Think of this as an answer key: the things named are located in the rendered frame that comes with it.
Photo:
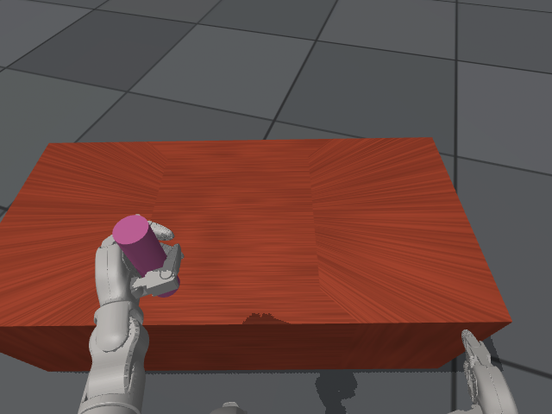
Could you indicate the right robot hand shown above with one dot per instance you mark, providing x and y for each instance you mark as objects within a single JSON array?
[{"x": 486, "y": 384}]

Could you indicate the left robot arm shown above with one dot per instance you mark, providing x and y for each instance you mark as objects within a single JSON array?
[{"x": 118, "y": 346}]

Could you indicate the can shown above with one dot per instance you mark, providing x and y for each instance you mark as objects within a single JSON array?
[{"x": 137, "y": 240}]

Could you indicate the left robot hand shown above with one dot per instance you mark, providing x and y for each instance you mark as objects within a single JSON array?
[{"x": 117, "y": 279}]

